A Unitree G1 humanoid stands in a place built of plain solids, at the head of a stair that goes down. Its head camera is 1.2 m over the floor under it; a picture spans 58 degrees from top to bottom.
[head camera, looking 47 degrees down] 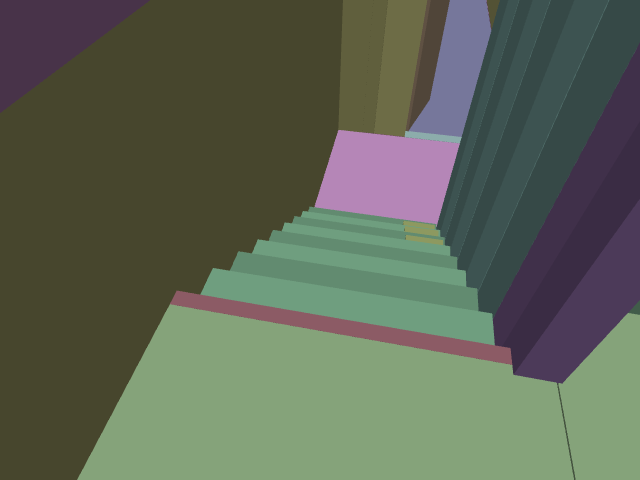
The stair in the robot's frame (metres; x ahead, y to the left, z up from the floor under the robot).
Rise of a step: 0.18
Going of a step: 0.25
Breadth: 1.11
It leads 11 degrees to the right of straight ahead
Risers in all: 9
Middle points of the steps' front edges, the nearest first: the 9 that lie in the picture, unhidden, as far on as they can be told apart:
0.77 -0.05 0.00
1.02 -0.10 -0.18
1.26 -0.15 -0.35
1.51 -0.20 -0.53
1.75 -0.25 -0.70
2.00 -0.30 -0.88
2.24 -0.35 -1.06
2.49 -0.40 -1.23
2.73 -0.45 -1.41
